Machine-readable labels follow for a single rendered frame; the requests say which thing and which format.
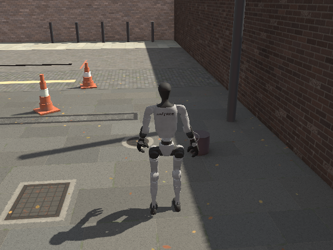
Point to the robot left forearm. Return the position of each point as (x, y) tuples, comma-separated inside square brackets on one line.
[(142, 136)]

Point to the left robot hand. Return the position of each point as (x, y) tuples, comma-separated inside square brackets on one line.
[(142, 145)]

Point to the robot right upper arm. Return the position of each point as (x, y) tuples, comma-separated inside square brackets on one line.
[(184, 117)]

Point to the robot left shin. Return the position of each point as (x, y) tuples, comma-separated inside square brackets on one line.
[(153, 190)]

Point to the robot left upper arm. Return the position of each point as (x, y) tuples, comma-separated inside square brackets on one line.
[(146, 119)]

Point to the robot left thigh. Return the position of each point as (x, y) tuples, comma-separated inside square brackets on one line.
[(154, 159)]

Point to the robot right forearm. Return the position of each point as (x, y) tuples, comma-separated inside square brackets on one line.
[(191, 137)]

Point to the right robot hand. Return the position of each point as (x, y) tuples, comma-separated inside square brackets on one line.
[(195, 149)]

